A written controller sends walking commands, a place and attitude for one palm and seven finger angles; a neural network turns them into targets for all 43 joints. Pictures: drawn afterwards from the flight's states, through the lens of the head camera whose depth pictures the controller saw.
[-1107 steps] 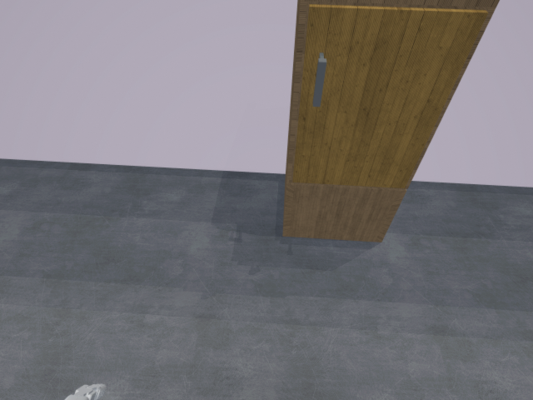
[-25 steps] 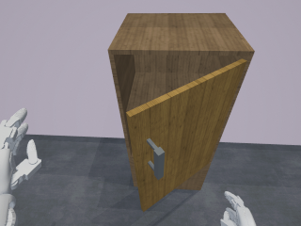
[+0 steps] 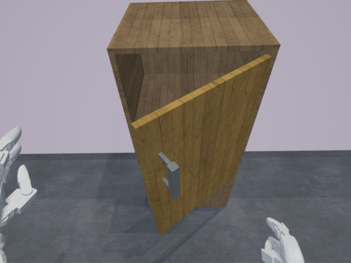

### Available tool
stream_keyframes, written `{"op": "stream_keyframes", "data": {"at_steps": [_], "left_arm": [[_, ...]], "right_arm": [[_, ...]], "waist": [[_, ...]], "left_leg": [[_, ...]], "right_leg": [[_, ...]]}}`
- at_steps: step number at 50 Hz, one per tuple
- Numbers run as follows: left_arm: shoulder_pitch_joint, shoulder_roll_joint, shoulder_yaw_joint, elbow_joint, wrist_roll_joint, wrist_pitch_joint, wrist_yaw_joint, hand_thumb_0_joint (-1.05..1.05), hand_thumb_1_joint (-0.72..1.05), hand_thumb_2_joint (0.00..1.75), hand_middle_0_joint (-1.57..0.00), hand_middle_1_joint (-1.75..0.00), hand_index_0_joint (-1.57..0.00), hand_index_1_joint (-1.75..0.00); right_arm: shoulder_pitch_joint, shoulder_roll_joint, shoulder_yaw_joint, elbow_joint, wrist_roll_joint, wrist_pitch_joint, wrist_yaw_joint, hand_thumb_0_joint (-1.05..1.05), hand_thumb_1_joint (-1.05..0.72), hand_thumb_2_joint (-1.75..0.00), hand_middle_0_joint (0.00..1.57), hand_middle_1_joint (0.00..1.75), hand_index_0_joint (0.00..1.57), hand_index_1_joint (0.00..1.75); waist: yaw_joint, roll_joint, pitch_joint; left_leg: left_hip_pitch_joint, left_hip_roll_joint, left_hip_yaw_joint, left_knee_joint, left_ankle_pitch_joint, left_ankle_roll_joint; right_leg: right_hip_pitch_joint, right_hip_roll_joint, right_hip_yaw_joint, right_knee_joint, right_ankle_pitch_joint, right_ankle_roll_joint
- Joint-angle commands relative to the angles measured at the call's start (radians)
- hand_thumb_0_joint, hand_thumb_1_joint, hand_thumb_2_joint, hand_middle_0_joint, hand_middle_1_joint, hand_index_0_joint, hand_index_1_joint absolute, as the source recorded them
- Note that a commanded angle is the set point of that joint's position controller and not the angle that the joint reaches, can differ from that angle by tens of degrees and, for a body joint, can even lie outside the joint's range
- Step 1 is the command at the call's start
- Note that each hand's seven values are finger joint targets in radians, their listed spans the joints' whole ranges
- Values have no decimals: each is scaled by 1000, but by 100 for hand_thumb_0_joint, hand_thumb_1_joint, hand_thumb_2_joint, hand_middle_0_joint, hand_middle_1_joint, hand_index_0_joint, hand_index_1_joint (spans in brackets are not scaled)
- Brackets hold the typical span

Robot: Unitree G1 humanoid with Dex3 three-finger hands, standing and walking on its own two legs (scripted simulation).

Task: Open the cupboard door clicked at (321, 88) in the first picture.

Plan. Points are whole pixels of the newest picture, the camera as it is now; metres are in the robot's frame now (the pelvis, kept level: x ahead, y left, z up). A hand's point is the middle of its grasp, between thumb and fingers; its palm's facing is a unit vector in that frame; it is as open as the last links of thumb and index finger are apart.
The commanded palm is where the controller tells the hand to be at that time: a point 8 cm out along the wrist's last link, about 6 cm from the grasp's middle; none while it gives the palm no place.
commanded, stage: step back with the hand held close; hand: left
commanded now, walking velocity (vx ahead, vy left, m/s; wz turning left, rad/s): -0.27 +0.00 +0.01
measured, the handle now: (168, 175) +0.31 +0.05 +0.03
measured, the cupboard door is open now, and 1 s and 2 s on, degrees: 39 39 39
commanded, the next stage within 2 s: stop stepping back and stand still in 1.02 s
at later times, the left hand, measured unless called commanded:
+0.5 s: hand out of the picture +0.12 +0.29 +0.16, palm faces +0.46 -0.74 -0.50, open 7.4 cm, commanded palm +0.06 +0.33 +0.17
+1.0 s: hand out of the picture +0.04 +0.31 +0.18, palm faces +0.48 -0.79 -0.39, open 7.4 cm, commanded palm -0.02 +0.34 +0.17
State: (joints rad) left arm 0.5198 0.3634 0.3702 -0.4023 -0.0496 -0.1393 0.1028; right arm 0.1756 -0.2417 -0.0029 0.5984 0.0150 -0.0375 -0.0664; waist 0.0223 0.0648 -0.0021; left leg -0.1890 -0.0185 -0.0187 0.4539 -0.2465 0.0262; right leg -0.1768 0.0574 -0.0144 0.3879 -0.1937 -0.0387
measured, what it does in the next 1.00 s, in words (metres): walks backwards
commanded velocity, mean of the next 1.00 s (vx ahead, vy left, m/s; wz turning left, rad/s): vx -0.33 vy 0.00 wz -0.01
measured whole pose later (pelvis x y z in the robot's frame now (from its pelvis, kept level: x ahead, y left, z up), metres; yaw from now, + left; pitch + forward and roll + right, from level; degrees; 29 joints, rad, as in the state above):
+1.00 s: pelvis -0.16 +0.04 -0.01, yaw +0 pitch +3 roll -5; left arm 0.50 0.42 0.47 -0.60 -0.05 -0.23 0.17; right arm 0.18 -0.14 0.00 0.65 -0.01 -0.14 -0.04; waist 0.03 0.00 -0.02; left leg -0.48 0.05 0.03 0.36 0.04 0.06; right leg -0.26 0.07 -0.02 0.91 -0.55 0.00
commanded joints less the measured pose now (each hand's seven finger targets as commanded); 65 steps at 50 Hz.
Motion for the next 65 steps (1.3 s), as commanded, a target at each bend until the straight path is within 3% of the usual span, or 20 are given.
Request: {"op": "stream_keyframes", "data": {"at_steps": [1,9,19,22,27,32,35,36,38,41,45,51,53,55,56,58,60,62,64,65], "left_arm": [[-6,226,151,-242,-3,-67,38,0,90,90,-20,-30,-20,-30],[44,232,166,-277,2,-75,59,0,90,90,-20,-30,-20,-30],[-17,218,191,-315,46,-119,70,0,90,90,-20,-30,-20,-30],[-49,211,194,-290,58,-126,64,0,90,90,-20,-30,-20,-30],[-71,200,180,-320,51,-137,57,0,90,90,-20,-30,-20,-30],[-55,234,178,-335,27,-139,81,0,90,90,-20,-30,-20,-30],[-28,257,208,-367,22,-145,88,0,90,90,-20,-30,-20,-30],[-30,267,220,-392,21,-150,87,0,90,90,-20,-30,-20,-30],[-14,280,272,-431,44,-178,87,0,90,90,-20,-30,-20,-30],[-52,264,264,-412,28,-177,83,0,90,90,-20,-30,-20,-30],[-29,185,161,-383,3,-150,85,0,90,90,-20,-30,-20,-30],[-67,223,154,-381,-21,-149,59,0,90,90,-20,-30,-20,-30],[-25,290,218,-395,-32,-161,49,0,90,90,-20,-30,-20,-30],[-49,350,262,-414,-39,-187,46,0,90,90,-20,-30,-20,-30],[-65,394,299,-421,-31,-195,53,0,90,90,-20,-30,-20,-30],[-85,323,226,-395,-20,-170,34,0,90,90,-20,-30,-20,-30],[26,291,235,-308,-25,-108,36,0,90,90,-20,-30,-20,-30],[-42,276,212,-313,-31,-90,37,0,90,90,-20,-30,-20,-30],[-56,290,225,-287,-33,-103,42,0,90,90,-20,-30,-20,-30],[-51,298,231,-323,-27,-107,46,0,90,90,-20,-30,-20,-30]], "right_arm": [[-102,-104,-49,-177,1,-23,-18,0,-90,-90,20,30,20,30],[-92,-105,-58,-192,7,-15,-25,0,-90,-90,20,30,20,30],[-71,-125,-54,-212,-5,-58,-31,0,-90,-90,20,30,20,30],[-60,-121,-58,-209,-8,-73,-28,0,-90,-90,20,30,20,30],[-43,-116,-62,-194,-9,-91,-15,0,-90,-90,20,30,20,30],[-34,-85,-58,-154,-15,-71,2,0,-90,-90,20,30,20,30],[-43,-79,-53,-154,-11,-59,-1,0,-90,-90,20,30,20,30],[-57,-98,-54,-164,-12,-60,-7,0,-90,-90,20,30,20,30],[-101,-130,-67,-181,-27,-90,-23,0,-90,-90,20,30,20,30],[-75,-95,-86,-133,-27,-140,-1,0,-90,-90,20,30,20,30],[-69,-76,-69,-92,-25,-158,11,0,-90,-90,20,30,20,30],[-59,-72,-47,-70,-38,-151,17,0,-90,-90,20,30,20,30],[-53,-60,-42,-71,-47,-126,25,0,-90,-90,20,30,20,30],[-88,-50,-29,-80,-31,-102,23,0,-90,-90,20,30,20,30],[-117,-48,-15,-99,-40,-113,16,0,-90,-90,20,30,20,30],[-101,-62,-28,-111,-19,-128,10,0,-90,-90,20,30,20,30],[-74,-54,-7,-119,-8,-105,-9,0,-90,-90,20,30,20,30],[-66,-89,-17,-116,0,-110,-21,0,-90,-90,20,30,20,30],[-64,-90,-21,-120,-7,-144,-20,0,-90,-90,20,30,20,30],[-73,-83,-19,-121,-23,-154,-16,0,-90,-90,20,30,20,30]], "waist": [[-12,-52,-150],[-18,-18,-136],[-17,99,-44],[-20,56,-15],[-32,-49,-45],[-44,-215,-69],[-45,-144,-79],[-43,-37,-49],[-27,376,-75],[-26,75,-112],[-28,103,-135],[-20,202,-218],[-7,123,-248],[-5,-127,-171],[12,-144,-140],[-2,-273,-190],[-42,-141,-144],[-53,54,-131],[-34,187,-114],[-21,183,-114]], "left_leg": [[1,76,-47,-16,316,9],[-122,87,-75,-15,172,20],[-582,200,-223,-236,-413,102],[-649,220,-237,-215,-455,121],[-502,118,-139,-34,-409,75],[-149,9,-29,352,-155,-12],[-88,38,-49,213,-144,-6],[-158,80,-113,59,-187,17],[-544,364,-451,-356,-558,129],[-364,351,-326,-269,-342,123],[-146,288,-221,-305,-243,73],[11,228,-110,-362,-105,-29],[73,179,-35,-220,120,-80],[112,97,35,147,58,-67],[17,55,48,277,-55,-70],[-92,-2,32,391,-48,-58],[-63,3,48,232,142,-28],[126,76,-60,44,434,19],[26,219,-353,-213,87,85],[-97,235,-386,-340,-228,61]], "right_leg": [[53,-134,114,7,360,24],[34,-138,140,38,236,18],[223,-38,81,299,24,55],[236,-24,97,355,36,58],[58,-91,216,192,-74,18],[-338,-301,360,-82,-202,-96],[-364,-258,256,-2,-145,-60],[-340,-172,194,80,-176,-14],[-6,46,37,654,-216,66],[-153,35,94,915,-284,63],[-199,10,5,678,-337,55],[-31,45,-73,169,-387,5],[-1,-6,-25,-104,-217,-28],[-231,-249,192,-214,18,-65],[-247,-323,213,-189,157,-81],[-112,-285,156,-27,414,-87],[-61,-212,47,93,500,-25],[-160,-80,-27,214,226,64],[-152,10,3,351,-342,57],[-56,3,15,380,-422,36]]}}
